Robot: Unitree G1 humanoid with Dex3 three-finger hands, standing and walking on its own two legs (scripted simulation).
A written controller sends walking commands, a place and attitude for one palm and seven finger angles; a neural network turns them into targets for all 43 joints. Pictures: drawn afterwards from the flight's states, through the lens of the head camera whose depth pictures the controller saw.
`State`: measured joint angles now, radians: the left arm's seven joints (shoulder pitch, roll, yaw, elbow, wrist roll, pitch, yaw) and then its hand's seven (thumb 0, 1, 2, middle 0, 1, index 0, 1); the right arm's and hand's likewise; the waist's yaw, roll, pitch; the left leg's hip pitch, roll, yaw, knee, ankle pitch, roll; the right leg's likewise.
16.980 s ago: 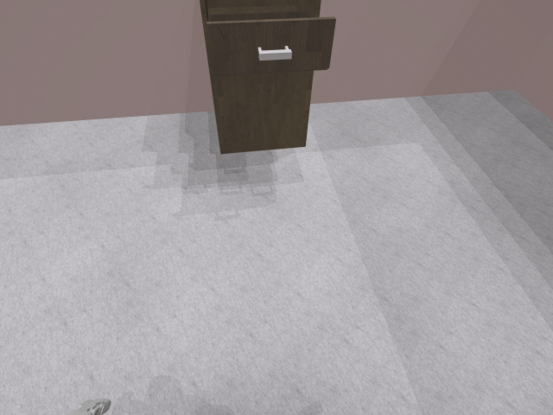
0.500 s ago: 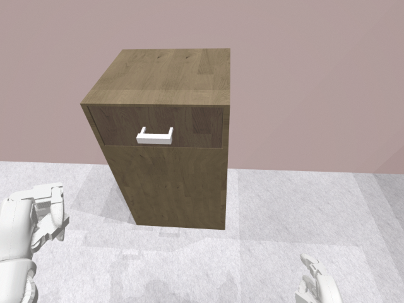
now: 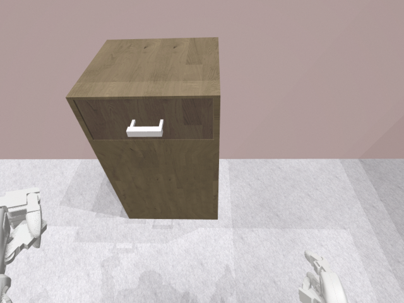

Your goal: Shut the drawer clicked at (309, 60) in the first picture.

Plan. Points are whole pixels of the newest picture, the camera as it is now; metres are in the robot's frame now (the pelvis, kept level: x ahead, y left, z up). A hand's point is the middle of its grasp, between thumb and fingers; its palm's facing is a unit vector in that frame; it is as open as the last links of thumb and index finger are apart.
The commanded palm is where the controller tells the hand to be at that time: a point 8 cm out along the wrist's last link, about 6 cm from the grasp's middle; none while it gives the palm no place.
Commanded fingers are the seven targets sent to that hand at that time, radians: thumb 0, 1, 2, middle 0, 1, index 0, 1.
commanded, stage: step back with the hand held close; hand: left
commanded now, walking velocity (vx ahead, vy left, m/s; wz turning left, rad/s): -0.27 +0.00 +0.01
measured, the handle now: (146, 127) +0.65 +0.25 -0.06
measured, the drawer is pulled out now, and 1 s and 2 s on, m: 0.00 0.00 0.00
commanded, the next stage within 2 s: stop stepping back and stand still in 1.20 s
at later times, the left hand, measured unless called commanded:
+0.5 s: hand (10, 271) +0.13 +0.26 +0.15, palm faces +0.39 -0.78 -0.49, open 3.2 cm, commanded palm +0.07 +0.30 +0.17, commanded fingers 0.00 0.90 0.90 -1.40 -1.60 -1.40 -1.60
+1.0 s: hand out of the picture +0.06 +0.25 +0.16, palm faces +0.32 -0.80 -0.50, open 3.2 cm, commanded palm -0.01 +0.30 +0.17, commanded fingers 0.00 0.90 0.90 -1.40 -1.60 -1.40 -1.60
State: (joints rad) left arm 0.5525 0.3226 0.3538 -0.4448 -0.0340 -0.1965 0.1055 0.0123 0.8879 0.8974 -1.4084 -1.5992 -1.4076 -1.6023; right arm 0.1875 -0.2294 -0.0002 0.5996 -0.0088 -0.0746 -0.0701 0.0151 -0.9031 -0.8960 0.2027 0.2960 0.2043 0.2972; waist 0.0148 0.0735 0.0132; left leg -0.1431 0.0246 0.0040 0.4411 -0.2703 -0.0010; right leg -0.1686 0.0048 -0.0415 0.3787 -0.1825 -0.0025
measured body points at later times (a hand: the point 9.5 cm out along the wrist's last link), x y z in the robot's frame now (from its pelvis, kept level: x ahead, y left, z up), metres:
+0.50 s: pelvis -0.06 +0.02 -0.01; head -0.04 +0.01 +0.44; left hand +0.10 +0.30 +0.18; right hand +0.13 -0.21 -0.09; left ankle -0.02 +0.12 -0.74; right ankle +0.01 -0.12 -0.74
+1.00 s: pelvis -0.13 +0.02 -0.02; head -0.09 +0.03 +0.43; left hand +0.04 +0.29 +0.18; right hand +0.05 -0.23 -0.10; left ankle -0.02 +0.12 -0.74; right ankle -0.07 -0.11 -0.74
